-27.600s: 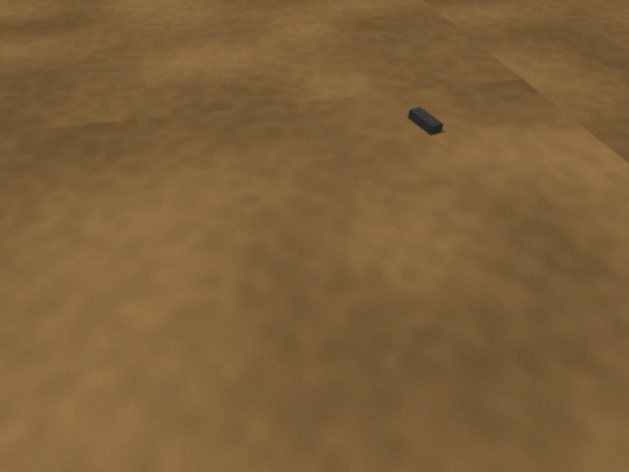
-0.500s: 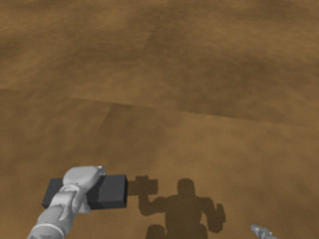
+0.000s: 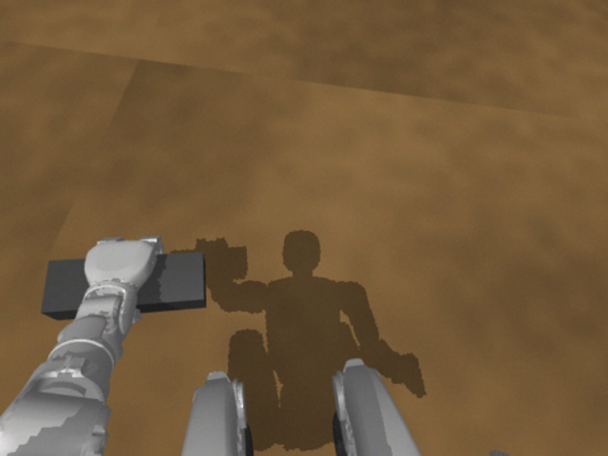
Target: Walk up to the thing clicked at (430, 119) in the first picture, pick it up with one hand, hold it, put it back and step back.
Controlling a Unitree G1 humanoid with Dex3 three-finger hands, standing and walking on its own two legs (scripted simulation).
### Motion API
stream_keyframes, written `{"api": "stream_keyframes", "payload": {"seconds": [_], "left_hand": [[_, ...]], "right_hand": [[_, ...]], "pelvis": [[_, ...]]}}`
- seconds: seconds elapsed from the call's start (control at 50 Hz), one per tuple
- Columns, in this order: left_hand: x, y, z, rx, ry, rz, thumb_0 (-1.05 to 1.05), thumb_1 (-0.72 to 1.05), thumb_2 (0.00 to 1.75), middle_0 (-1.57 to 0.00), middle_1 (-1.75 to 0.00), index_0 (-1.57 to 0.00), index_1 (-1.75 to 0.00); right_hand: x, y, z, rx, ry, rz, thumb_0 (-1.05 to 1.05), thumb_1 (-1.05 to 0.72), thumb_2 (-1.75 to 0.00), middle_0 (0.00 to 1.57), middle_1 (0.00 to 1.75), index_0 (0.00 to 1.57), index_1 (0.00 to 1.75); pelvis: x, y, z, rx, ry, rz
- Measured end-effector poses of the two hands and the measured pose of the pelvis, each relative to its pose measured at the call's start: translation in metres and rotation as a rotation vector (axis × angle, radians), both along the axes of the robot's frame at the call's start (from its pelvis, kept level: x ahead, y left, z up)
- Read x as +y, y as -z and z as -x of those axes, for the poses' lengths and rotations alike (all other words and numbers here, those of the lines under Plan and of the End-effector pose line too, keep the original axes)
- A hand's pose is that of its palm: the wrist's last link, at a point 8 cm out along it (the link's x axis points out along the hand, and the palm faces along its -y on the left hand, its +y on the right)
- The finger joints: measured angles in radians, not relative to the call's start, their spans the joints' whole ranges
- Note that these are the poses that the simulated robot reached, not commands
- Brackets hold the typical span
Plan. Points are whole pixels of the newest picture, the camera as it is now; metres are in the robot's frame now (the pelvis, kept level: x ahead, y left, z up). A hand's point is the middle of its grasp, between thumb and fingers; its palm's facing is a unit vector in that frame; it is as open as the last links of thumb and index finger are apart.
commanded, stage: crouch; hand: left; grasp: from above
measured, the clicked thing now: (131, 285) +0.41 +0.24 -0.14
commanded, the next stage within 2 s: lower in 1.28 s
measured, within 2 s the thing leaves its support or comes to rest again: neither
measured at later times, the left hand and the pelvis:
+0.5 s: hand (161, 309) +0.42 +0.24 -0.33, palm faces -0.45 +0.00 -0.89, open 10.8 cm; pelvis -0.02 +0.00 -0.16, yaw -2 degrees
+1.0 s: hand (170, 309) +0.44 +0.24 -0.41, palm faces -0.49 -0.01 -0.87, open 10.8 cm; pelvis -0.03 -0.01 -0.23, yaw -4 degrees
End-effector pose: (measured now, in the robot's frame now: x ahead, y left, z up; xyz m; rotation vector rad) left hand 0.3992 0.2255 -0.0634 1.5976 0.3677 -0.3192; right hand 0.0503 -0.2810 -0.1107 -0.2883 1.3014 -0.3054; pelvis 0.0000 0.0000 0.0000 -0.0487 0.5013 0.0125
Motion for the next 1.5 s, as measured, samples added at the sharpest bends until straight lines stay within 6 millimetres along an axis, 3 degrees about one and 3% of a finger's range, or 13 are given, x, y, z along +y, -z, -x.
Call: {"api": "stream_keyframes", "payload": {"seconds": [0.18, 0.34, 0.48, 0.62, 1.02, 1.5], "left_hand": [[0.008, 0.089, -0.007, 0.07, -0.021, 0.018, 0.0, -0.12, 0.71, -0.52, -0.82, -0.55, -0.76], [0.012, 0.163, -0.011, 0.079, 0.012, 0.054, 0.0, -0.13, 0.72, -0.54, -0.81, -0.56, -0.75], [0.015, 0.204, -0.022, 0.035, 0.014, 0.054, 0.0, -0.14, 0.72, -0.55, -0.8, -0.57, -0.74], [0.017, 0.229, -0.032, 0.03, -0.019, 0.042, 0.0, -0.14, 0.72, -0.55, -0.79, -0.58, -0.73], [0.016, 0.29, -0.047, 0.07, -0.004, 0.059, 0.0, -0.14, 0.71, -0.55, -0.79, -0.57, -0.73], [0.022, 0.327, -0.057, 0.079, -0.018, 0.053, 0.0, -0.13, 0.71, -0.55, -0.79, -0.57, -0.73]], "right_hand": [[0.017, 0.072, 0.022, 0.061, -0.003, -0.04, 0.01, -0.89, -0.89, 0.2, 0.3, 0.2, 0.3], [0.014, 0.12, 0.011, 0.077, -0.084, -0.038, 0.01, -0.89, -0.89, 0.2, 0.3, 0.2, 0.3], [0.003, 0.148, -0.002, 0.071, -0.146, -0.018, 0.01, -0.9, -0.89, 0.2, 0.3, 0.2, 0.3], [-0.001, 0.169, 0.003, 0.071, -0.156, -0.019, 0.0, -0.9, -0.9, 0.2, 0.3, 0.2, 0.3], [0.004, 0.219, 0.057, 0.202, -0.107, -0.059, 0.0, -0.91, -0.9, 0.2, 0.3, 0.2, 0.3], [0.005, 0.245, 0.047, 0.201, -0.163, -0.055, 0.0, -0.91, -0.9, 0.2, 0.3, 0.2, 0.3]], "pelvis": [[0.002, 0.067, 0.01, 0.094, 0.001, 0.015], [-0.001, 0.119, 0.013, 0.148, -0.001, 0.034], [-0.004, 0.154, 0.016, 0.156, 0.003, 0.046], [-0.005, 0.178, 0.02, 0.149, 0.014, 0.051], [-0.006, 0.234, 0.025, 0.12, 0.039, 0.06], [-0.005, 0.265, 0.023, 0.095, 0.053, 0.076]]}}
